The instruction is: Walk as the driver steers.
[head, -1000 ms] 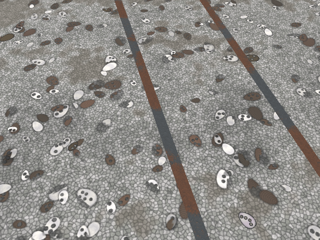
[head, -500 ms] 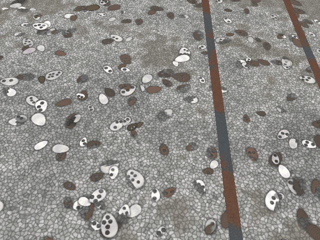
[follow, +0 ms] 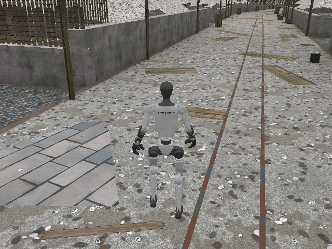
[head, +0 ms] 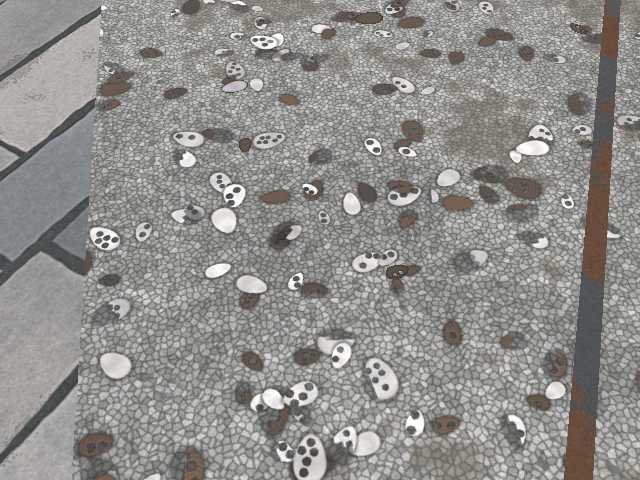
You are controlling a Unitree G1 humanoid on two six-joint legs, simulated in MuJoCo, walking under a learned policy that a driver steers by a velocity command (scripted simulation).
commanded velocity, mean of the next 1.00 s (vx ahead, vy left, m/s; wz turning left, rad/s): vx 0.01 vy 0.00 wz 0.59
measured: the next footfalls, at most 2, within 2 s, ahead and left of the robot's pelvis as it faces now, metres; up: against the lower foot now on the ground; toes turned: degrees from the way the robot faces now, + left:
left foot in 0.06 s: +0.11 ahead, +0.13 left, +0.00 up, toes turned +4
right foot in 0.50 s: +0.15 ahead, -0.09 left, +0.00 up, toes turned +22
